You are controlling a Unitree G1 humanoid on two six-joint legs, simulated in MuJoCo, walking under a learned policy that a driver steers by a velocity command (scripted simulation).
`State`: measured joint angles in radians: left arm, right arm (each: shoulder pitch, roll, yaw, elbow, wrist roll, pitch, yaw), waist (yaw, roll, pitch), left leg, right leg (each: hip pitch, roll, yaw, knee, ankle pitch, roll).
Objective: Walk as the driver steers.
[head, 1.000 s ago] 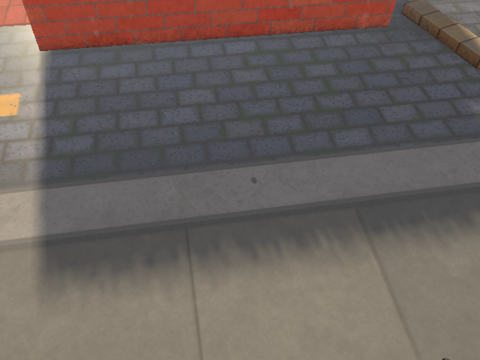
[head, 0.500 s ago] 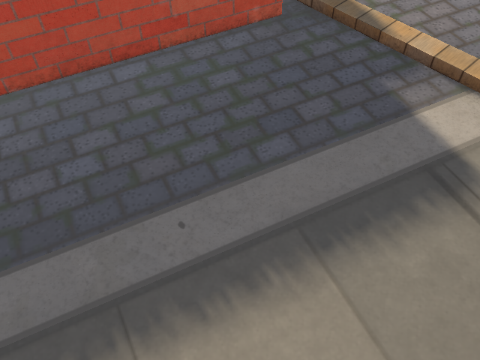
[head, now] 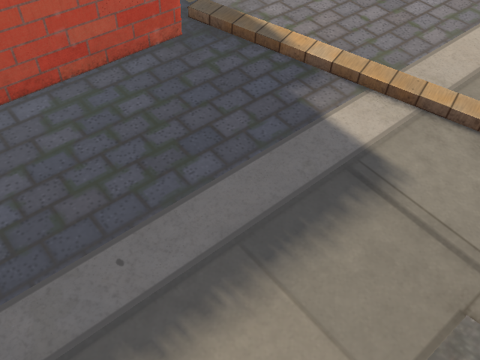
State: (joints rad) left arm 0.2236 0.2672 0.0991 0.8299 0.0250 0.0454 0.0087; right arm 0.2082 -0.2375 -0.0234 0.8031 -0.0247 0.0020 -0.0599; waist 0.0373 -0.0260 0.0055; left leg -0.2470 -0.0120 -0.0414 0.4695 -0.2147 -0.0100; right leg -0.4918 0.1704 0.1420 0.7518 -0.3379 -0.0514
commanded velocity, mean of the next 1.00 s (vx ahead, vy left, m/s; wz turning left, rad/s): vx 0.13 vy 0.00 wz -0.54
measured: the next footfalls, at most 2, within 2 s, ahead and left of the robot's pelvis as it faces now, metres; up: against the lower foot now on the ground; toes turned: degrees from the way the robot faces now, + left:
right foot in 0.44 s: -0.04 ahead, -0.11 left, +0.02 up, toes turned -18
left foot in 0.94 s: +0.13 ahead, +0.05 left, +0.00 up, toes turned -33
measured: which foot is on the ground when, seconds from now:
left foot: down 0.00-0.44, up 0.46-0.92, down 0.94-1.00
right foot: up 0.00-0.42, down 0.44-0.92, up 0.94-1.00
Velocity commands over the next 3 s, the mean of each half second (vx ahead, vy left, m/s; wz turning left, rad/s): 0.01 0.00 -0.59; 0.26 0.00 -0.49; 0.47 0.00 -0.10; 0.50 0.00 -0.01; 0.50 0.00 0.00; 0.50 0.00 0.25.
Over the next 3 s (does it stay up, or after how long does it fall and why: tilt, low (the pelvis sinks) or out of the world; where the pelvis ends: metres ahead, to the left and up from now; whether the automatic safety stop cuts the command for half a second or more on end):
stays up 0.97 -0.60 -0.02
